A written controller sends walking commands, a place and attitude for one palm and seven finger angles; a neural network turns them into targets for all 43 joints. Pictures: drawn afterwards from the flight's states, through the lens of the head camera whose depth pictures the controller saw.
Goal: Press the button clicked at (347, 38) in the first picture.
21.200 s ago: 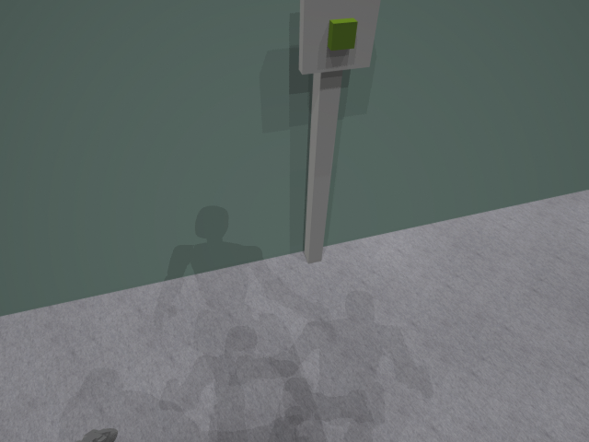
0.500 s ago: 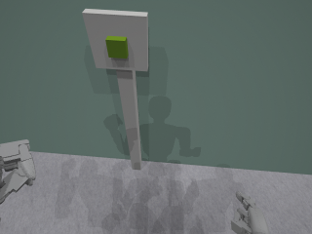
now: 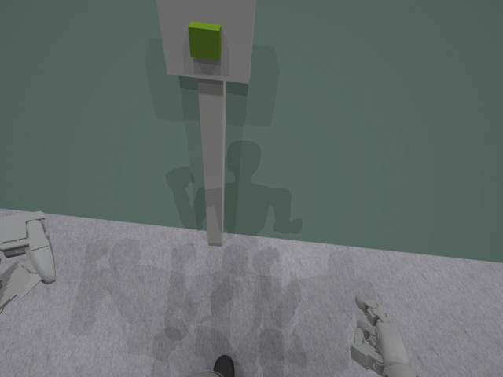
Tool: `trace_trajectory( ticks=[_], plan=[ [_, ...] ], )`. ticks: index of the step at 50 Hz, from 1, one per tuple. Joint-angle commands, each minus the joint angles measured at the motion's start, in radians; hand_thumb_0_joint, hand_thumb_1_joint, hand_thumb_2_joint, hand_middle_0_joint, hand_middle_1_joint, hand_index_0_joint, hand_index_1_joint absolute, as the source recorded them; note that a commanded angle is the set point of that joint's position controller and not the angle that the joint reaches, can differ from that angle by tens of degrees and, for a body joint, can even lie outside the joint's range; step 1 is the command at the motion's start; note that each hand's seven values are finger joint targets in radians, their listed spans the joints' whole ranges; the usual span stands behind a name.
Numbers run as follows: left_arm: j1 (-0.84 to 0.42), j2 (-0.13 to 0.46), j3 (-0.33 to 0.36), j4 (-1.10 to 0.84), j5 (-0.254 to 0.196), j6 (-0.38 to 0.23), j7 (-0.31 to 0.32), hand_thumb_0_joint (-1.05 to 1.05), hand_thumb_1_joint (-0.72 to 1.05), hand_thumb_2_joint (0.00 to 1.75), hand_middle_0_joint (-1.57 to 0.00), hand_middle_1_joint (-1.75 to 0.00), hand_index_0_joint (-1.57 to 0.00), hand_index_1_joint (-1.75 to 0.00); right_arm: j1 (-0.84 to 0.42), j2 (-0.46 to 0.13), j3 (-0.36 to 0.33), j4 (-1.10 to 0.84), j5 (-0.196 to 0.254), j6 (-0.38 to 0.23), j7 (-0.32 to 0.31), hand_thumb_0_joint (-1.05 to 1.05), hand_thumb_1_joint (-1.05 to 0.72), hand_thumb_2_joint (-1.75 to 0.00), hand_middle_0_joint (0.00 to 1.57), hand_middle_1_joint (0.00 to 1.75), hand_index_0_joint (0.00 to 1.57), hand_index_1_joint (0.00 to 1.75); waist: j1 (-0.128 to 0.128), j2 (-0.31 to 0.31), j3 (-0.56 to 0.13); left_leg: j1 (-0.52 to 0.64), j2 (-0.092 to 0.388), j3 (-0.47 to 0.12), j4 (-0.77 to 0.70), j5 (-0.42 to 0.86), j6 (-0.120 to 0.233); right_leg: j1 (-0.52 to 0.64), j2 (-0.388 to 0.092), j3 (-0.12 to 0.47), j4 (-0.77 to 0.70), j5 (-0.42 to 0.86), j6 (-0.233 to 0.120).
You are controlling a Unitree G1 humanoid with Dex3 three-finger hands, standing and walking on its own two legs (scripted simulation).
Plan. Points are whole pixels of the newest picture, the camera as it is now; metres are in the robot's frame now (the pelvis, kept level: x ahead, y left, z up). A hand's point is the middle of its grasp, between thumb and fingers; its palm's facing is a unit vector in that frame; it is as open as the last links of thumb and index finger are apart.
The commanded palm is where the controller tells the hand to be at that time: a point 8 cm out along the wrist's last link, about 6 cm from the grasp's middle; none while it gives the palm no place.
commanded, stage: step back with the hand held close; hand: left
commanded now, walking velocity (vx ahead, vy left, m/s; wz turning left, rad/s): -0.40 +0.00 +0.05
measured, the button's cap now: (205, 40) +0.67 +0.17 +0.18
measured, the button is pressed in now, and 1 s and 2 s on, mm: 0 0 0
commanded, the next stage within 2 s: stop stepping back and stand still in 0.26 s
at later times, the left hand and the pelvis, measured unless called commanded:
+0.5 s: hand out of the picture +0.07 +0.25 +0.18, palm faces +0.29 -0.85 -0.45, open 3.1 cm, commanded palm +0.02 +0.30 +0.18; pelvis -0.12 +0.02 -0.01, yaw -1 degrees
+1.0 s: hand out of the picture +0.00 +0.31 +0.18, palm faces +0.38 -0.82 -0.43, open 3.0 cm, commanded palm -0.05 +0.34 +0.18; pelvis -0.18 +0.06 +0.00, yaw -1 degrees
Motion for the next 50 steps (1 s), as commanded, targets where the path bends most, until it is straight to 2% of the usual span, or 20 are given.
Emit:
trace_trajectory(
  ticks=[1, 4, 7, 9, 12, 15, 20, 22, 23, 24, 27, 29, 31, 33, 36, 41, 42, 43, 44, 50],
  plan=[
    [-0.057, 0.148, 0.113, -0.240, -0.024, -0.075, 0.013, 0.00, 0.90, 0.90, -1.30, -1.50, -1.30, -1.50, -0.033, -0.160, -0.076, -0.113, 0.009, -0.028, -0.023, 0.00, -0.90, -0.90, 0.20, 0.30, 0.20, 0.30, -0.033, 0.091, -0.279, 0.556, 0.130, -0.149, 0.036, 0.021, -0.117, -0.235, -0.037, -0.009, -0.026, 0.080, -0.019],
    [0.031, 0.175, 0.158, -0.198, -0.044, -0.065, 0.007, 0.00, 0.90, 0.90, -1.30, -1.50, -1.30, -1.50, -0.070, -0.166, -0.083, -0.152, 0.028, -0.019, -0.031, 0.00, -0.90, -0.90, 0.20, 0.30, 0.20, 0.30, -0.034, 0.066, -0.202, 0.511, 0.121, -0.158, 0.079, -0.243, -0.110, -0.341, -0.060, -0.009, -0.051, -0.079, -0.040],
    [0.041, 0.167, 0.146, -0.148, -0.049, -0.054, 0.012, 0.00, 0.90, 0.90, -1.30, -1.50, -1.30, -1.50, -0.076, -0.155, -0.079, -0.136, 0.029, -0.011, -0.046, 0.00, -0.90, -0.90, 0.20, 0.30, 0.20, 0.30, -0.050, 0.003, -0.047, 0.480, 0.047, -0.140, 0.345, -0.329, -0.141, -0.598, -0.208, 0.101, -0.176, -0.238, -0.107],
    [-0.019, 0.149, 0.120, -0.118, -0.027, -0.037, 0.020, 0.00, 0.90, 0.90, -1.30, -1.50, -1.30, -1.50, -0.064, -0.135, -0.072, -0.113, 0.020, -0.006, -0.049, 0.00, -0.90, -0.90, 0.20, 0.30, 0.20, 0.30, -0.061, -0.059, 0.027, 0.404, 0.027, -0.147, 0.449, -0.311, -0.126, -0.614, -0.271, 0.126, -0.161, -0.093, -0.121],
    [-0.132, 0.138, 0.078, -0.115, -0.003, -0.030, 0.016, 0.00, 0.90, 0.90, -1.30, -1.50, -1.30, -1.50, -0.068, -0.163, -0.056, -0.119, 0.020, -0.023, -0.069, 0.00, -0.90, -0.90, 0.20, 0.30, 0.20, 0.30, -0.060, 0.086, 0.124, 0.260, 0.097, -0.237, 0.077, -0.121, -0.083, -0.434, -0.089, 0.013, 0.027, 0.094, -0.005],
    [-0.140, 0.163, 0.113, -0.148, 0.002, -0.077, 0.006, 0.00, 0.90, 0.90, -1.30, -1.50, -1.30, -1.50, -0.104, -0.216, -0.074, -0.153, 0.001, -0.057, -0.062, 0.00, -0.90, -0.90, 0.20, 0.30, 0.20, 0.30, -0.025, 0.339, -0.010, -0.085, 0.326, -0.573, -0.413, -0.789, -0.034, -0.002, 0.103, 0.018, 0.454, -0.208, 0.008],
    [0.104, 0.142, 0.131, -0.218, -0.027, -0.045, -0.001, 0.00, 0.90, 0.90, -1.30, -1.50, -1.30, -1.50, -0.024, -0.154, -0.087, -0.156, 0.015, -0.068, -0.013, 0.00, -0.90, -0.90, 0.20, 0.30, 0.20, 0.30, 0.006, 0.264, -0.254, 0.164, 0.136, -0.196, -0.172, -0.454, -0.134, 0.032, 0.088, -0.084, 0.131, -0.193, -0.028],
    [0.119, 0.164, 0.136, -0.256, -0.020, -0.028, 0.007, 0.00, 0.90, 0.90, -1.30, -1.50, -1.30, -1.50, -0.007, -0.149, -0.086, -0.142, 0.024, -0.044, -0.012, 0.00, -0.90, -0.90, 0.20, 0.30, 0.20, 0.30, -0.030, -0.009, -0.185, 0.348, -0.011, -0.057, 0.320, -0.360, -0.168, -0.306, -0.163, 0.113, -0.178, -0.224, -0.085],
    [0.066, 0.191, 0.171, -0.285, -0.026, -0.014, 0.021, 0.00, 0.90, 0.90, -1.30, -1.50, -1.30, -1.50, -0.018, -0.148, -0.088, -0.131, 0.007, -0.023, -0.019, 0.00, -0.90, -0.90, 0.20, 0.30, 0.20, 0.30, -0.028, -0.116, -0.127, 0.334, -0.036, -0.098, 0.598, -0.357, -0.157, -0.506, -0.354, 0.294, -0.276, -0.348, -0.162],
    [0.003, 0.171, 0.149, -0.257, -0.012, 0.023, 0.024, 0.00, 0.90, 0.90, -1.30, -1.50, -1.30, -1.50, -0.032, -0.144, -0.085, -0.126, 0.012, -0.011, -0.027, 0.00, -0.90, -0.90, 0.20, 0.30, 0.20, 0.30, -0.034, -0.153, -0.052, 0.179, -0.012, -0.172, 0.776, -0.385, -0.140, -0.544, -0.396, 0.312, -0.249, -0.448, -0.208],
    [-0.126, 0.091, 0.086, -0.102, 0.018, 0.071, 0.040, 0.00, 0.90, 0.90, -1.30, -1.50, -1.30, -1.50, -0.036, -0.134, -0.065, -0.099, 0.016, -0.018, -0.062, 0.00, -0.90, -0.90, 0.20, 0.30, 0.20, 0.30, -0.066, -0.109, 0.082, 0.169, 0.094, -0.155, 0.516, -0.416, -0.091, -0.462, -0.273, 0.061, -0.135, -0.289, -0.099],
    [-0.235, 0.067, 0.046, -0.040, 0.028, 0.064, 0.044, 0.00, 0.90, 0.90, -1.30, -1.50, -1.30, -1.50, -0.012, -0.161, -0.053, -0.059, 0.016, -0.042, -0.071, 0.00, -0.90, -0.90, 0.20, 0.30, 0.20, 0.30, -0.074, 0.055, 0.114, 0.187, 0.073, -0.117, 0.152, -0.405, -0.085, -0.350, -0.190, -0.050, 0.023, -0.267, -0.033],
    [-0.317, 0.070, 0.014, -0.132, 0.034, 0.043, 0.042, 0.00, 0.90, 0.90, -1.30, -1.50, -1.30, -1.50, -0.006, -0.186, -0.053, -0.101, 0.027, -0.076, -0.081, 0.00, -0.90, -0.90, 0.20, 0.30, 0.20, 0.30, -0.062, 0.310, 0.104, 0.122, 0.220, -0.478, -0.172, -0.586, -0.027, -0.261, -0.040, -0.091, 0.320, -0.178, 0.040],
    [-0.242, 0.107, 0.053, -0.194, 0.034, 0.033, 0.032, 0.00, 0.90, 0.90, -1.30, -1.50, -1.30, -1.50, -0.034, -0.140, -0.050, -0.103, 0.011, -0.098, -0.053, 0.00, -0.90, -0.90, 0.20, 0.30, 0.20, 0.30, -0.062, 0.386, 0.030, 0.153, 0.268, -0.691, -0.373, -0.905, -0.107, -0.305, 0.025, 0.001, 0.581, -0.188, 0.020],
    [0.051, 0.113, 0.081, -0.307, 0.026, 0.035, 0.030, 0.00, 0.90, 0.90, -1.30, -1.50, -1.30, -1.50, -0.051, -0.125, -0.055, -0.134, 0.004, -0.095, -0.011, 0.00, -0.90, -0.90, 0.20, 0.30, 0.20, 0.30, -0.014, 0.205, -0.080, 0.196, 0.218, -0.456, -0.304, -0.695, -0.110, -0.173, 0.031, -0.026, 0.472, -0.099, 0.009],
    [0.122, 0.098, 0.087, -0.189, 0.018, 0.085, 0.035, 0.00, 0.90, 0.90, -1.30, -1.50, -1.30, -1.50, -0.045, -0.136, -0.062, -0.133, -0.007, -0.033, -0.028, 0.00, -0.90, -0.90, 0.20, 0.30, 0.20, 0.30, -0.022, 0.224, -0.034, -0.047, 0.118, -0.216, -0.148, -0.616, -0.136, 0.176, 0.053, -0.113, 0.032, -0.183, -0.040],
    [0.091, 0.118, 0.105, -0.165, 0.020, 0.096, 0.032, 0.00, 0.90, 0.90, -1.30, -1.50, -1.30, -1.50, -0.032, -0.126, -0.066, -0.129, -0.001, -0.018, -0.036, 0.00, -0.90, -0.90, 0.20, 0.30, 0.20, 0.30, -0.024, 0.075, -0.030, -0.085, 0.052, -0.123, 0.089, -0.558, -0.132, 0.161, -0.046, -0.013, -0.067, -0.164, -0.078],
    [0.035, 0.136, 0.118, -0.166, 0.014, 0.097, 0.029, 0.00, 0.90, 0.90, -1.30, -1.50, -1.30, -1.50, -0.013, -0.122, -0.076, -0.116, 0.010, -0.001, -0.039, 0.00, -0.90, -0.90, 0.20, 0.30, 0.20, 0.30, -0.037, -0.124, -0.034, -0.063, -0.002, -0.074, 0.486, -0.455, -0.115, -0.023, -0.286, 0.277, -0.193, -0.248, -0.172],
    [-0.062, 0.168, 0.156, -0.205, -0.005, 0.083, 0.028, 0.00, 0.90, 0.90, -1.30, -1.50, -1.30, -1.50, -0.028, -0.134, -0.078, -0.107, 0.005, 0.002, -0.044, 0.00, -0.90, -0.90, 0.20, 0.30, 0.20, 0.30, -0.038, -0.143, 0.007, -0.135, 0.007, -0.094, 0.729, -0.423, -0.112, -0.144, -0.404, 0.353, -0.226, -0.243, -0.235],
    [-0.102, 0.048, 0.034, -0.111, 0.032, 0.054, 0.039, 0.00, 0.90, 0.90, -1.30, -1.50, -1.30, -1.50, -0.061, -0.144, -0.074, -0.094, 0.013, -0.048, -0.074, 0.00, -0.90, -0.90, 0.20, 0.30, 0.20, 0.30, -0.047, -0.065, 0.065, 0.124, 0.099, -0.060, 0.394, -0.429, -0.064, -0.294, -0.299, 0.119, -0.146, -0.338, -0.143]
  ],
)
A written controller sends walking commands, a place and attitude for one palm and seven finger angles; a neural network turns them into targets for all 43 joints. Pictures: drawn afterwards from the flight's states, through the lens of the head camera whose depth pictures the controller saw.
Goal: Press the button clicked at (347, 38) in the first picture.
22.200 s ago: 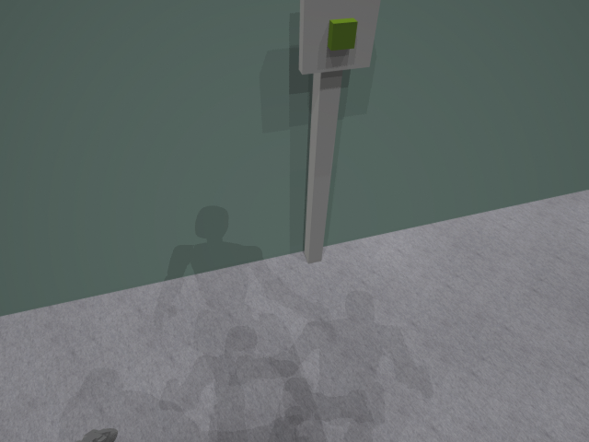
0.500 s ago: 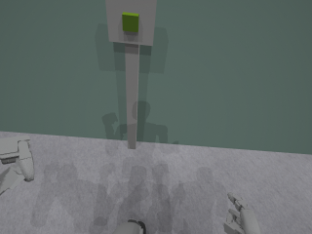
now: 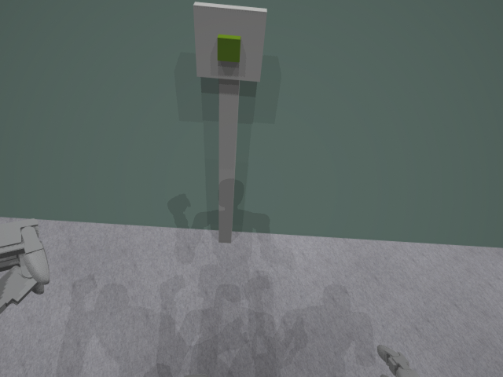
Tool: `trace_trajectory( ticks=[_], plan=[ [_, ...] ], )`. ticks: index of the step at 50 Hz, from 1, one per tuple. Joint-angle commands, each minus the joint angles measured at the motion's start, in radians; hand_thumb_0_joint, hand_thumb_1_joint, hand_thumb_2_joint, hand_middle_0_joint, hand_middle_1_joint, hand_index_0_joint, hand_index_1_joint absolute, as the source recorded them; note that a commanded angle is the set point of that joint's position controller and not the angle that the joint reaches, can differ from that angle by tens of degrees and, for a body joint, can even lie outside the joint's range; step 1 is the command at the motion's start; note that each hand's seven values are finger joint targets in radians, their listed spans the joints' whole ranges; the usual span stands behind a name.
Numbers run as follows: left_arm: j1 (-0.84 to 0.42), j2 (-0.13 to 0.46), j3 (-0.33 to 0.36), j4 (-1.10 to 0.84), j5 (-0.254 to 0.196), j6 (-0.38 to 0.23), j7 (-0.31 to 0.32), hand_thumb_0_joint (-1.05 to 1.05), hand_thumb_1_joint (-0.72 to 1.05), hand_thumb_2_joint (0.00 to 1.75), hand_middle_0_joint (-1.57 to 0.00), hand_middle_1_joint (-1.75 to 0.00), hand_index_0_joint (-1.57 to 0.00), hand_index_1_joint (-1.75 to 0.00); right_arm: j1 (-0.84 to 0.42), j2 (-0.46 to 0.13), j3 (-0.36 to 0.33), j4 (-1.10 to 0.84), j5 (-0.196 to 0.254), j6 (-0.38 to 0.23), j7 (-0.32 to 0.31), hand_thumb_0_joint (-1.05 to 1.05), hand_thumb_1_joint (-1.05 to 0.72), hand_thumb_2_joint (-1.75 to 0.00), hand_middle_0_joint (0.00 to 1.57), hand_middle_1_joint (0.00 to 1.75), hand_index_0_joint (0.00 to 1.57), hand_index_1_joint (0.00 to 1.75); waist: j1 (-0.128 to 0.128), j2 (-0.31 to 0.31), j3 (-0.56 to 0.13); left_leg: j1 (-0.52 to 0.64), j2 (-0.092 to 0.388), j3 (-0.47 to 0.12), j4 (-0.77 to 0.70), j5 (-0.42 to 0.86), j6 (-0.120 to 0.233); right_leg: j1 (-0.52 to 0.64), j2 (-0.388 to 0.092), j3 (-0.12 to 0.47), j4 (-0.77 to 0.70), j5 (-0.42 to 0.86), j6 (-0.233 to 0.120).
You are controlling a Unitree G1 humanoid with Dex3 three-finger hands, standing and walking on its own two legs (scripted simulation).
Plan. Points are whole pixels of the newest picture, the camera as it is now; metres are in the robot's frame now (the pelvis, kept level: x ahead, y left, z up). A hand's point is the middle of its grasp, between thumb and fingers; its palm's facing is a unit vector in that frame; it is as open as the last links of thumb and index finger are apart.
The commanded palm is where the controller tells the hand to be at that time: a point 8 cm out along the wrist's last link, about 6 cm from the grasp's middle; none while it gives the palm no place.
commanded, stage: stop stepping back and stand still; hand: left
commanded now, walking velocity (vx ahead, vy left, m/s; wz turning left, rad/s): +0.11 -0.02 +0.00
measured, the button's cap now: (229, 48) +0.85 +0.13 +0.17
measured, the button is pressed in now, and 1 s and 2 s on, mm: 0 0 0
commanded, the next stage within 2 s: let the arm hang, fingers relaxed in 0.76 s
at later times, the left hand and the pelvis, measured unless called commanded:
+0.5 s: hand (38, 267) +0.19 +0.27 +0.15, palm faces +0.41 -0.80 -0.45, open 3.1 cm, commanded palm +0.14 +0.31 +0.18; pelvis +0.02 +0.02 +0.00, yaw +3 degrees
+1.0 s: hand (74, 330) +0.19 +0.29 -0.03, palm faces +0.15 -0.87 -0.46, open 3.0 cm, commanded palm none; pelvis +0.01 +0.03 -0.01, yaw +4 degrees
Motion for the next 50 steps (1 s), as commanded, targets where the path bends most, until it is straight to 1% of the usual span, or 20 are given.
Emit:
trace_trajectory(
  ticks=[1, 2, 3, 5, 6, 7, 10, 13, 16, 17, 19, 21, 25, 26, 32, 42, 43, 45, 48, 50],
  plan=[
    [-0.116, 0.084, 0.027, -0.190, 0.018, -0.054, 0.033, 0.00, 0.90, 0.90, -1.30, -1.50, -1.30, -1.50, -0.146, -0.110, -0.032, -0.177, -0.002, -0.098, -0.044, 0.00, -0.90, -0.90, 0.20, 0.30, 0.20, 0.30, -0.025, -0.036, 0.088, 0.228, 0.040, 0.045, -0.303, -0.021, 0.031, -0.178, -0.261, 0.198, -0.218, -0.397, -0.103],
    [-0.113, 0.084, 0.027, -0.201, 0.019, -0.060, 0.038, 0.00, 0.90, 0.90, -1.30, -1.50, -1.30, -1.50, -0.125, -0.111, -0.029, -0.171, -0.006, -0.107, -0.046, 0.00, -0.90, -0.90, 0.20, 0.30, 0.20, 0.30, -0.029, 0.011, 0.079, 0.294, 0.018, 0.072, -0.398, 0.000, 0.032, -0.172, -0.223, 0.163, -0.163, -0.367, -0.082],
    [-0.128, 0.091, 0.027, -0.247, 0.016, -0.071, 0.040, 0.00, 0.90, 0.90, -1.30, -1.50, -1.30, -1.50, -0.116, -0.121, -0.032, -0.180, -0.004, -0.117, -0.047, 0.00, -0.90, -0.90, 0.20, 0.30, 0.20, 0.30, -0.031, 0.088, 0.073, 0.336, 0.042, 0.019, -0.492, -0.016, 0.045, -0.164, -0.178, 0.133, -0.054, -0.291, -0.048],
    [-0.158, 0.128, 0.060, -0.337, 0.015, -0.092, 0.042, 0.00, 0.90, 0.90, -1.30, -1.50, -1.30, -1.50, -0.113, -0.154, -0.042, -0.218, 0.006, -0.125, -0.043, 0.00, -0.90, -0.90, 0.20, 0.30, 0.20, 0.30, -0.023, 0.306, 0.044, 0.392, 0.253, -0.340, -0.616, 0.150, 0.126, -0.226, -0.027, 0.018, 0.255, -0.135, 0.047],
    [-0.161, 0.146, 0.082, -0.338, 0.012, -0.106, 0.030, 0.00, 0.90, 0.90, -1.30, -1.50, -1.30, -1.50, -0.106, -0.115, -0.030, -0.187, -0.005, -0.135, -0.029, 0.00, -0.90, -0.90, 0.20, 0.30, 0.20, 0.30, -0.039, 0.360, 0.044, 0.310, 0.298, -0.468, -0.752, -0.008, 0.141, -0.222, -0.013, 0.054, 0.391, -0.302, 0.054],
    [-0.150, 0.157, 0.105, -0.330, 0.020, -0.107, 0.031, 0.00, 0.90, 0.90, -1.30, -1.50, -1.30, -1.50, -0.110, -0.103, -0.031, -0.185, -0.009, -0.145, -0.020, 0.00, -0.90, -0.90, 0.20, 0.30, 0.20, 0.30, -0.034, 0.343, 0.079, 0.261, 0.320, -0.494, -0.788, -0.091, 0.163, -0.230, -0.030, 0.101, 0.462, -0.280, 0.049],
    [0.012, 0.135, 0.125, -0.271, 0.011, -0.099, 0.032, 0.00, 0.90, 0.90, -1.30, -1.50, -1.30, -1.50, -0.104, -0.109, -0.035, -0.194, 0.002, -0.147, 0.006, 0.00, -0.90, -0.90, 0.20, 0.30, 0.20, 0.30, -0.010, 0.235, 0.021, 0.261, 0.235, -0.235, -0.683, 0.088, 0.117, -0.096, -0.032, 0.061, 0.234, -0.176, 0.057],
    [0.048, 0.095, 0.098, -0.191, 0.008, -0.088, 0.022, 0.00, 0.90, 0.90, -1.30, -1.50, -1.30, -1.50, -0.103, -0.117, -0.037, -0.213, 0.007, -0.119, 0.012, 0.00, -0.90, -0.90, 0.20, 0.30, 0.20, 0.30, -0.018, 0.193, 0.031, 0.108, 0.172, -0.115, -0.639, -0.004, 0.063, 0.126, -0.006, 0.016, 0.007, -0.079, 0.052],
    [0.003, 0.117, 0.112, -0.145, -0.004, -0.083, 0.014, 0.00, 0.90, 0.90, -1.30, -1.50, -1.30, -1.50, -0.111, -0.101, -0.035, -0.222, 0.008, -0.096, 0.008, 0.00, -0.90, -0.90, 0.20, 0.30, 0.20, 0.30, -0.037, 0.027, 0.043, 0.139, 0.059, -0.048, -0.450, -0.010, 0.016, 0.044, -0.140, 0.232, -0.181, -0.034, -0.014],
    [0.001, 0.112, 0.115, -0.128, -0.009, -0.073, 0.013, 0.00, 0.90, 0.90, -1.30, -1.50, -1.30, -1.50, -0.099, -0.100, -0.035, -0.207, 0.012, -0.097, 0.008, 0.00, -0.90, -0.90, 0.20, 0.30, 0.20, 0.30, -0.027, -0.055, 0.018, 0.199, 0.025, -0.031, -0.381, -0.014, 0.010, -0.038, -0.181, 0.311, -0.216, -0.131, -0.030],
    [0.003, 0.087, 0.081, -0.136, -0.010, -0.059, 0.019, 0.00, 0.90, 0.90, -1.30, -1.50, -1.30, -1.50, -0.089, -0.100, -0.040, -0.193, 0.019, -0.090, 0.003, 0.00, -0.90, -0.90, 0.20, 0.30, 0.20, 0.30, -0.033, -0.132, 0.001, 0.245, 0.013, -0.031, -0.284, 0.046, 0.013, -0.070, -0.233, 0.342, -0.242, -0.131, -0.063],
    [-0.026, 0.094, 0.076, -0.177, -0.005, -0.061, 0.025, 0.00, 0.90, 0.90, -1.30, -1.50, -1.30, -1.50, -0.118, -0.096, -0.029, -0.197, 0.019, -0.093, -0.003, 0.00, -0.90, -0.90, 0.20, 0.30, 0.20, 0.30, -0.032, -0.092, -0.012, 0.266, 0.018, -0.040, -0.377, 0.113, 0.018, -0.015, -0.206, 0.266, -0.176, 0.024, -0.045],
    [-0.046, 0.109, 0.077, -0.231, 0.010, -0.085, 0.026, 0.00, 0.90, 0.90, -1.30, -1.50, -1.30, -1.50, -0.150, -0.107, -0.024, -0.209, 0.016, -0.103, -0.017, 0.00, -0.90, -0.90, 0.20, 0.30, 0.20, 0.30, -0.012, 0.163, -0.029, 0.327, 0.094, -0.119, -0.535, 0.382, 0.039, 0.040, -0.082, 0.116, -0.028, 0.190, 0.045],
    [-0.033, 0.112, 0.081, -0.233, 0.013, -0.092, 0.026, 0.00, 0.90, 0.90, -1.30, -1.50, -1.30, -1.50, -0.141, -0.101, -0.020, -0.213, 0.017, -0.103, -0.018, 0.00, -0.90, -0.90, 0.20, 0.30, 0.20, 0.30, -0.006, 0.173, -0.029, 0.308, 0.104, -0.134, -0.549, 0.411, 0.042, 0.070, -0.067, 0.097, -0.014, 0.203, 0.053],
    [0.060, 0.097, 0.095, -0.172, -0.002, -0.103, 0.022, 0.00, 0.90, 0.90, -1.30, -1.50, -1.30, -1.50, -0.121, -0.110, -0.036, -0.227, 0.028, -0.095, -0.005, 0.00, -0.90, -0.90, 0.20, 0.30, 0.20, 0.30, -0.011, 0.073, -0.070, 0.287, 0.065, -0.082, -0.486, 0.407, 0.020, 0.139, -0.100, 0.138, -0.059, 0.320, 0.037],
    [0.052, 0.089, 0.078, -0.157, -0.007, -0.101, 0.020, 0.00, 0.90, 0.90, -1.30, -1.50, -1.30, -1.50, -0.131, -0.119, -0.036, -0.240, 0.027, -0.082, -0.010, 0.00, -0.90, -0.90, 0.20, 0.30, 0.20, 0.30, -0.010, 0.078, -0.040, 0.285, 0.062, -0.088, -0.523, 0.330, 0.023, 0.098, -0.091, 0.135, -0.086, 0.230, 0.043],
    [-0.141, 0.019, -0.286, 0.667, 0.094, 0.058, -0.127, 0.00, 0.90, 0.90, -1.30, -1.50, -1.30, -1.50, -0.189, -0.330, -0.093, 0.008, 0.024, -0.121, 0.092, 0.00, -0.90, -0.90, 0.20, 0.30, 0.20, 0.30, -0.052, 0.103, 0.037, 0.208, 0.087, -0.101, -0.355, 0.417, 0.036, -0.058, -0.164, 0.088, 0.049, 0.327, 0.020],
    [-0.189, -0.014, -0.274, 0.724, 0.081, 0.145, -0.143, 0.00, 0.90, 0.90, -1.23, -1.42, -1.23, -1.42, -0.074, -0.249, -0.086, -0.001, 0.019, -0.040, 0.087, 0.00, -0.90, -0.90, 0.20, 0.30, 0.20, 0.30, -0.033, 0.021, -0.053, 0.247, 0.094, -0.119, -0.372, 0.379, 0.043, -0.057, -0.137, 0.125, 0.041, 0.203, 0.006],
    [-0.304, 0.005, -0.290, 0.890, 0.081, 0.159, -0.145, 0.00, 0.90, 0.90, -1.12, -1.30, -1.12, -1.30, -0.091, -0.254, -0.062, -0.002, 0.001, 0.000, 0.080, 0.00, -0.90, -0.90, 0.20, 0.30, 0.20, 0.30, -0.022, -0.148, -0.019, 0.186, 0.078, -0.162, -0.397, 0.267, 0.069, -0.035, -0.141, 0.142, 0.009, 0.102, -0.010],
    [-0.370, 0.020, -0.304, 1.030, 0.077, 0.167, -0.141, 0.00, 0.90, 0.90, -1.04, -1.22, -1.04, -1.22, -0.093, -0.245, -0.055, 0.028, -0.005, 0.021, 0.078, 0.00, -0.90, -0.90, 0.20, 0.30, 0.20, 0.30, -0.028, -0.150, 0.005, 0.220, 0.048, -0.136, -0.390, 0.257, 0.055, -0.056, -0.170, 0.166, -0.026, 0.085, -0.033]
  ],
)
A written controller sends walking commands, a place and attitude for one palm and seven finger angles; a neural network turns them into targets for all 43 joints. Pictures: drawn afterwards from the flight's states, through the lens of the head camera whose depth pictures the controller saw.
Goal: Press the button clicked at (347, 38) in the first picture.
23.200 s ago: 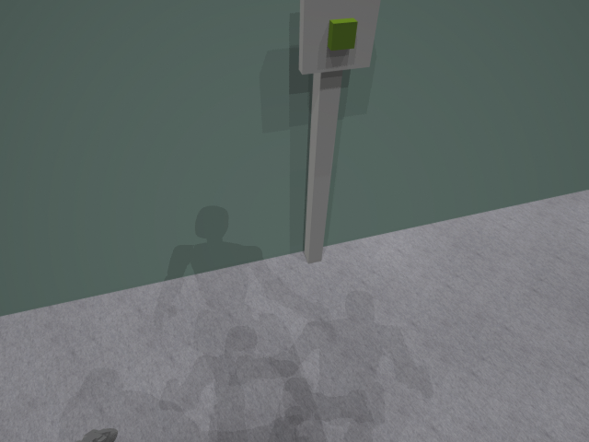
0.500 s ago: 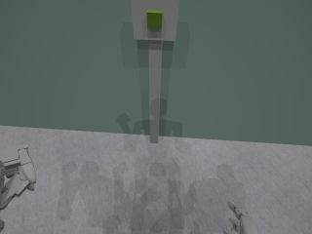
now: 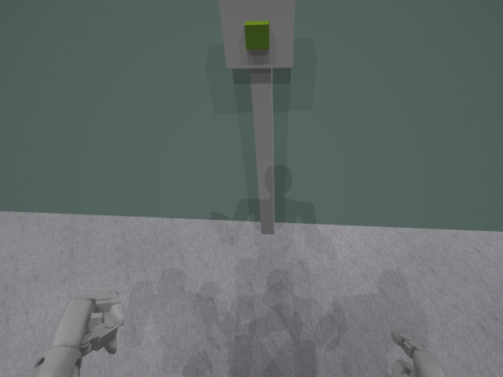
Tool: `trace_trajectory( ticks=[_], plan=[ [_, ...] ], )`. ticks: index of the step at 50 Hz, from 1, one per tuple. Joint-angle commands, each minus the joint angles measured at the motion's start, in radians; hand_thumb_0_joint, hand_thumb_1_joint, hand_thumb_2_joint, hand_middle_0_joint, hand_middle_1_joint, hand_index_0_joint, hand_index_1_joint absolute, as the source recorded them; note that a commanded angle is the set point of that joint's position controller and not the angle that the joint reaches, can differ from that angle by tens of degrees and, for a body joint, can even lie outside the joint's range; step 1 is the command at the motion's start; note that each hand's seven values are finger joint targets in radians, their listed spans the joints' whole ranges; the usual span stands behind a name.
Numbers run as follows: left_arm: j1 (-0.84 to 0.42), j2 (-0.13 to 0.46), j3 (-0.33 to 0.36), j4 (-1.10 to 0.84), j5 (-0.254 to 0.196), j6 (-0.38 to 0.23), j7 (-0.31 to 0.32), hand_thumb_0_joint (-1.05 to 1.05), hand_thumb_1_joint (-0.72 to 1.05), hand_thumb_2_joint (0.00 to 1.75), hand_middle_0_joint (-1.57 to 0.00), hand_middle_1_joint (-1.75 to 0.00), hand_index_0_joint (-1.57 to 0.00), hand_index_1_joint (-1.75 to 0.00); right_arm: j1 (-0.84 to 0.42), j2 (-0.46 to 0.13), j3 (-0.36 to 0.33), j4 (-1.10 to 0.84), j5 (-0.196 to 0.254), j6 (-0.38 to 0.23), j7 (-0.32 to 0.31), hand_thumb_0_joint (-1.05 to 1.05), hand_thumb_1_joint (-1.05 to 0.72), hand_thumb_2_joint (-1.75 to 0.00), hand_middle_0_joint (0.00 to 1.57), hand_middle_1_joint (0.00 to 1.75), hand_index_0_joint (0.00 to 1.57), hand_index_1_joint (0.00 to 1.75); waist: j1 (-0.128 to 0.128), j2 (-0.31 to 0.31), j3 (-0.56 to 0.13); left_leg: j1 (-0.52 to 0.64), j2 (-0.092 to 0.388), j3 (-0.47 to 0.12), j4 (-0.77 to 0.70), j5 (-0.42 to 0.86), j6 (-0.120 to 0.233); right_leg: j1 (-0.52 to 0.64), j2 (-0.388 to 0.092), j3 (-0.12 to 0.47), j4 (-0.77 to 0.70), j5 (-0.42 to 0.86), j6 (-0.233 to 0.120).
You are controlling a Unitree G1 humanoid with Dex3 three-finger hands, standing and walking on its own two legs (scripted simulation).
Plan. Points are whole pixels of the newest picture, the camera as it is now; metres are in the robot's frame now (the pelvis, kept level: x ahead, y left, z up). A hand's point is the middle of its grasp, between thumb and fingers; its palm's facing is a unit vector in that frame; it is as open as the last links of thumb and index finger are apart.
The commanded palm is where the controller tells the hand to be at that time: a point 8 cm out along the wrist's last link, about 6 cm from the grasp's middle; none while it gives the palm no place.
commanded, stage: let the arm hang, fingers relaxed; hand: left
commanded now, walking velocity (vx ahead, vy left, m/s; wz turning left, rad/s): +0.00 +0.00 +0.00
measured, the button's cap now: (257, 34) +0.84 +0.04 +0.18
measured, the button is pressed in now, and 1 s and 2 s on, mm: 0 0 0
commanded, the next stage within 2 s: stand and wait in 0.96 s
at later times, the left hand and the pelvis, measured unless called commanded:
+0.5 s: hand out of the picture -0.05 +0.20 -0.16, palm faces +0.02 -0.97 -0.26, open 6.1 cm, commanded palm none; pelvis -0.01 -0.01 +0.01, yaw +0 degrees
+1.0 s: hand out of the picture +0.03 +0.18 -0.16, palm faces +0.02 -0.97 -0.22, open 7.3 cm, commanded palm none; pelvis +0.00 -0.01 +0.02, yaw -1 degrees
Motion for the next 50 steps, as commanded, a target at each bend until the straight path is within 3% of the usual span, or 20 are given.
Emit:
trace_trajectory(
  ticks=[1, 4, 5, 9, 11, 14, 15, 18, 23, 30, 39, 43, 50],
  plan=[
    [-0.067, 0.085, -0.029, 0.244, 0.000, 0.021, -0.005, 0.00, 0.90, 0.90, -1.01, -1.18, -1.01, -1.18, 0.032, -0.108, -0.031, -0.035, -0.017, 0.012, -0.015, 0.00, -0.90, -0.90, 0.20, 0.30, 0.20, 0.30, -0.030, -0.208, -0.018, 0.055, 0.083, -0.107, -0.072, 0.167, 0.022, 0.018, -0.134, 0.149, -0.145, 0.094, -0.073],
    [-0.082, 0.054, -0.058, 0.430, -0.011, 0.035, 0.001, 0.00, 0.90, 0.90, -0.90, -1.06, -0.90, -1.06, 0.033, -0.068, -0.005, 0.037, -0.021, 0.029, -0.017, 0.00, -0.90, -0.90, 0.20, 0.30, 0.20, 0.30, -0.017, -0.027, 0.011, 0.025, 0.103, -0.138, -0.192, 0.098, 0.021, 0.079, -0.085, 0.129, -0.159, 0.003, -0.039],
    [-0.069, 0.058, -0.061, 0.482, -0.011, 0.034, 0.002, 0.00, 0.90, 0.90, -0.86, -1.02, -0.86, -1.02, 0.036, -0.064, -0.002, 0.055, -0.019, 0.032, -0.019, 0.00, -0.90, -0.90, 0.20, 0.30, 0.20, 0.30, -0.007, -0.019, 0.003, 0.013, 0.108, -0.142, -0.209, 0.076, 0.021, 0.117, -0.077, 0.125, -0.174, -0.006, -0.033],
    [-0.039, 0.021, -0.069, 0.647, -0.022, 0.026, 0.005, 0.00, 0.90, 0.90, -0.71, -0.86, -0.71, -0.86, 0.096, -0.010, 0.004, 0.156, -0.016, 0.038, -0.030, 0.00, -0.90, -0.90, 0.20, 0.30, 0.20, 0.30, -0.012, 0.045, 0.011, 0.054, 0.091, -0.105, -0.237, -0.002, 0.006, 0.121, -0.090, 0.147, -0.244, -0.049, -0.045],
    [-0.025, 0.005, -0.056, 0.695, -0.017, 0.024, 0.007, 0.00, 0.90, 0.90, -0.64, -0.78, -0.64, -0.78, 0.126, -0.001, -0.002, 0.187, -0.017, 0.040, -0.036, 0.00, -0.90, -0.90, 0.20, 0.30, 0.20, 0.30, -0.011, 0.042, 0.012, 0.057, 0.096, -0.105, -0.240, -0.022, 0.009, 0.136, -0.089, 0.133, -0.266, -0.049, -0.048],
    [-0.022, 0.001, -0.060, 0.755, -0.022, 0.024, 0.007, 0.00, 0.90, 0.90, -0.53, -0.66, -0.53, -0.66, 0.175, 0.009, -0.005, 0.236, -0.015, 0.044, -0.040, 0.00, -0.90, -0.90, 0.20, 0.30, 0.20, 0.30, -0.017, -0.012, 0.047, 0.064, 0.093, -0.101, -0.250, -0.053, 0.008, 0.105, -0.091, 0.132, -0.294, -0.097, -0.052],
    [-0.016, 0.005, -0.061, 0.768, -0.022, 0.023, 0.008, 0.00, 0.90, 0.90, -0.49, -0.62, -0.49, -0.62, 0.186, 0.003, -0.010, 0.245, -0.012, 0.046, -0.041, 0.00, -0.90, -0.90, 0.20, 0.30, 0.20, 0.30, -0.015, -0.056, 0.061, 0.074, 0.095, -0.101, -0.244, -0.045, 0.010, 0.093, -0.089, 0.129, -0.303, -0.104, -0.054],
    [-0.009, -0.004, -0.062, 0.804, -0.023, 0.021, 0.011, 0.00, 0.90, 0.90, -0.38, -0.50, -0.38, -0.50, 0.225, 0.022, -0.010, 0.282, -0.011, 0.045, -0.043, 0.00, -0.90, -0.90, 0.20, 0.30, 0.20, 0.30, -0.020, -0.096, 0.070, 0.095, 0.093, -0.086, -0.235, -0.011, 0.011, 0.081, -0.098, 0.126, -0.314, -0.108, -0.054],
    [0.007, -0.024, -0.062, 0.838, -0.024, 0.024, 0.017, 0.00, 0.90, 0.90, -0.20, -0.30, -0.20, -0.30, 0.252, 0.047, -0.010, 0.315, -0.011, 0.045, -0.048, 0.00, -0.90, -0.90, 0.20, 0.30, 0.20, 0.30, -0.019, -0.093, 0.109, 0.082, 0.097, -0.091, -0.252, -0.016, 0.012, 0.066, -0.091, 0.113, -0.302, -0.113, -0.050],
    [0.018, -0.046, -0.057, 0.849, -0.021, 0.023, 0.021, 0.00, 0.90, 0.90, -0.20, -0.30, -0.20, -0.30, 0.246, 0.060, -0.010, 0.324, -0.011, 0.037, -0.051, 0.00, -0.90, -0.90, 0.20, 0.30, 0.20, 0.30, -0.009, -0.073, 0.106, 0.069, 0.103, -0.104, -0.276, 0.002, 0.016, 0.097, -0.083, 0.103, -0.275, -0.050, -0.044],
    [-0.018, -0.061, -0.056, 0.842, -0.021, 0.015, 0.021, 0.00, 0.90, 0.90, -0.20, -0.30, -0.20, -0.30, 0.216, 0.071, -0.009, 0.327, -0.012, 0.029, -0.052, 0.00, -0.90, -0.90, 0.20, 0.30, 0.20, 0.30, -0.017, -0.059, 0.100, 0.103, 0.107, -0.093, -0.277, 0.076, 0.006, 0.111, -0.088, 0.103, -0.278, 0.022, -0.036],
    [-0.035, -0.051, -0.053, 0.838, -0.021, 0.011, 0.021, 0.00, 0.90, 0.90, -0.20, -0.30, -0.20, -0.30, 0.194, 0.052, -0.011, 0.327, -0.010, 0.026, -0.054, 0.00, -0.90, -0.90, 0.20, 0.30, 0.20, 0.30, -0.017, -0.057, 0.094, 0.116, 0.112, -0.092, -0.277, 0.124, 0.004, 0.131, -0.090, 0.105, -0.279, 0.067, -0.036],
    [-0.061, -0.011, -0.049, 0.834, -0.020, 0.007, 0.017, 0.00, 0.90, 0.90, -0.20, -0.30, -0.20, -0.30, 0.157, 0.006, -0.018, 0.319, -0.010, 0.027, -0.052, 0.00, -0.90, -0.90, 0.20, 0.30, 0.20, 0.30, -0.019, -0.065, 0.088, 0.146, 0.112, -0.085, -0.273, 0.110, 0.002, 0.124, -0.092, 0.119, -0.305, 0.040, -0.040]
  ],
)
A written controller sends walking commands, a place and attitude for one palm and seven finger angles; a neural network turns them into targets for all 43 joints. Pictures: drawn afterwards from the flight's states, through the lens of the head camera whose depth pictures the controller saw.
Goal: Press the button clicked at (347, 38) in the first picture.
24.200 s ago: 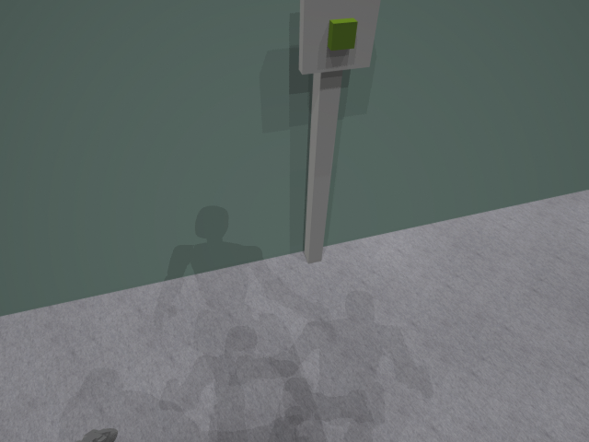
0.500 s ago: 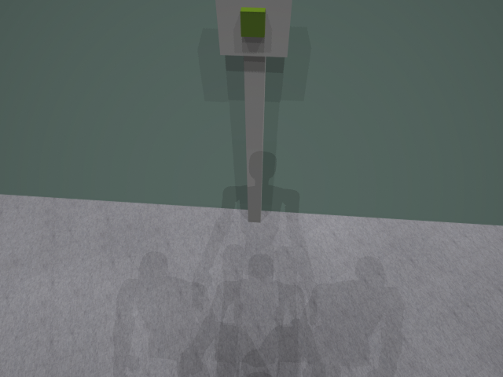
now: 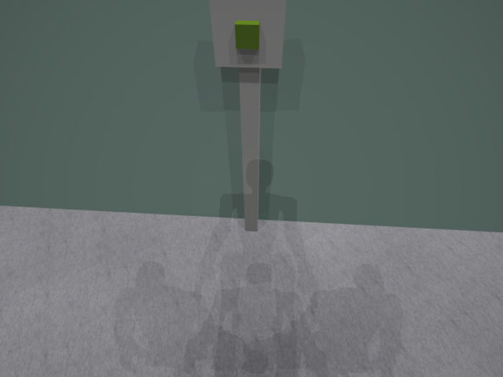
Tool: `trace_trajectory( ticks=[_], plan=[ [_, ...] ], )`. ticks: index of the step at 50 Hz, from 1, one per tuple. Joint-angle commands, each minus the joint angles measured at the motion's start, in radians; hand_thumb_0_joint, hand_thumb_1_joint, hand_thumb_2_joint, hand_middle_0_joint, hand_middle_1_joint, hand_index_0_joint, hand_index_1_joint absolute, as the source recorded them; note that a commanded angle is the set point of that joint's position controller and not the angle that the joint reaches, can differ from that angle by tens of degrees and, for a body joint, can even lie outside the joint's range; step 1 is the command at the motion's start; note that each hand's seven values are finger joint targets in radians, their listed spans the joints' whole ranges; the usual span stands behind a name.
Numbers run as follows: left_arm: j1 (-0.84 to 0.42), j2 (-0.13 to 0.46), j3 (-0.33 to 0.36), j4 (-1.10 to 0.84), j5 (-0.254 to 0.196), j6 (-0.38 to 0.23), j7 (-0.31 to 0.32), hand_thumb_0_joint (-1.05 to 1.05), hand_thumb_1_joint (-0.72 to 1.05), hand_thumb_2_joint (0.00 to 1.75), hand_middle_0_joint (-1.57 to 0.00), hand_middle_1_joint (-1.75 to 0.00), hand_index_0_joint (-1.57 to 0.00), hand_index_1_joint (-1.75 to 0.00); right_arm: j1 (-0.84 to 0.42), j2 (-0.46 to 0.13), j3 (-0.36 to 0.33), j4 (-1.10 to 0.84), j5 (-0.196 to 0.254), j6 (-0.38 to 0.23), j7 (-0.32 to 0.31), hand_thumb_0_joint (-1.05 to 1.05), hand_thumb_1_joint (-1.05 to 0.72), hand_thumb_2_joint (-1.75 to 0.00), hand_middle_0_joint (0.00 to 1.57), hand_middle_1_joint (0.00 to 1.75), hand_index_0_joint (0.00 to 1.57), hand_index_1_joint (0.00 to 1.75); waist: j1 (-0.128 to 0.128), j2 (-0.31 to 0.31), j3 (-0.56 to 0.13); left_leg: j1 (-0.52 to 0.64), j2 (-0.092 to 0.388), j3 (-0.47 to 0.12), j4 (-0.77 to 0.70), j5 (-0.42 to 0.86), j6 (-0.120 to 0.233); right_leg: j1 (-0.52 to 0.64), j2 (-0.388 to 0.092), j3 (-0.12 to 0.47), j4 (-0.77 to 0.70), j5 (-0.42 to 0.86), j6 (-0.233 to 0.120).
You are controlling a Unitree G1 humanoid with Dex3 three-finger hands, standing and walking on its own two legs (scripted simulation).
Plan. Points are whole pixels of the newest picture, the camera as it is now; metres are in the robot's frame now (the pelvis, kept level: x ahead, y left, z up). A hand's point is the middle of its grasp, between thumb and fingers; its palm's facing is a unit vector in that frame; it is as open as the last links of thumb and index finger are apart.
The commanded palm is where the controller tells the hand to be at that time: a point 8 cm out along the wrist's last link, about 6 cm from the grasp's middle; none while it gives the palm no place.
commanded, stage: stand and wait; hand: left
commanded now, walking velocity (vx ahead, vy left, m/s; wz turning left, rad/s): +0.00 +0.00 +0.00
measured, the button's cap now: (247, 34) +0.84 +0.05 +0.16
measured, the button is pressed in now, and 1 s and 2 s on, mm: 0 0 0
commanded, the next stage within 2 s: none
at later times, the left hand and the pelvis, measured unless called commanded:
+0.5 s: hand out of the picture +0.08 +0.22 -0.16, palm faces +0.01 -0.95 -0.32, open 7.4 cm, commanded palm none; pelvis +0.02 -0.01 +0.00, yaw +0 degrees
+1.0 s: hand out of the picture +0.12 +0.22 -0.15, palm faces -0.02 -0.94 -0.34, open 7.4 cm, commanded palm none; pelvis +0.03 -0.02 +0.01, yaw -1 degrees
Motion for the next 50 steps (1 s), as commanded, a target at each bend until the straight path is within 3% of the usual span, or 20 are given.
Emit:
trace_trajectory(
  ticks=[1, 10, 25, 44, 50],
  plan=[
    [0.019, 0.161, 0.028, -0.031, 0.003, -0.011, 0.010, 0.00, 0.90, 0.90, -0.20, -0.30, -0.20, -0.30, 0.037, -0.127, -0.020, -0.028, -0.003, -0.011, -0.009, 0.00, -0.90, -0.90, 0.20, 0.30, 0.20, 0.30, 0.000, -0.014, 0.024, -0.012, 0.100, -0.084, -0.081, 0.012, 0.018, -0.021, -0.117, 0.114, -0.123, -0.058, -0.028],
    [-0.021, 0.220, 0.033, -0.037, 0.002, -0.021, 0.006, 0.00, 0.90, 0.90, -0.20, -0.30, -0.20, -0.30, -0.018, -0.199, -0.027, -0.033, 0.001, -0.017, -0.007, 0.00, -0.90, -0.90, 0.20, 0.30, 0.20, 0.30, 0.001, -0.021, -0.028, 0.034, 0.112, -0.088, -0.077, 0.084, 0.018, 0.020, -0.123, 0.120, -0.129, 0.021, -0.033],
    [-0.101, 0.297, 0.034, -0.048, 0.001, -0.028, 0.000, 0.00, 0.90, 0.90, -0.20, -0.30, -0.20, -0.30, -0.114, -0.284, -0.028, -0.043, 0.001, -0.020, 0.000, 0.00, -0.90, -0.90, 0.20, 0.30, 0.20, 0.30, 0.003, -0.013, -0.052, 0.072, 0.126, -0.093, -0.102, 0.127, 0.011, 0.058, -0.134, 0.130, -0.148, 0.113, -0.029],
    [-0.138, 0.332, 0.034, -0.063, -0.001, -0.034, 0.002, 0.00, 0.90, 0.90, -0.20, -0.30, -0.20, -0.30, -0.146, -0.318, -0.024, -0.051, 0.003, -0.024, -0.003, 0.00, -0.90, -0.90, 0.20, 0.30, 0.20, 0.30, 0.000, -0.026, -0.098, 0.125, 0.138, -0.081, -0.111, 0.224, 0.004, 0.117, -0.139, 0.131, -0.142, 0.297, -0.023],
    [-0.132, 0.332, 0.034, -0.064, -0.001, -0.033, 0.004, 0.00, 0.90, 0.90, -0.20, -0.30, -0.20, -0.30, -0.139, -0.318, -0.024, -0.050, 0.005, -0.021, -0.004, 0.00, -0.90, -0.90, 0.20, 0.30, 0.20, 0.30, 0.000, -0.035, -0.087, 0.131, 0.137, -0.075, -0.112, 0.205, 0.004, 0.108, -0.134, 0.131, -0.152, 0.279, -0.021]
  ],
)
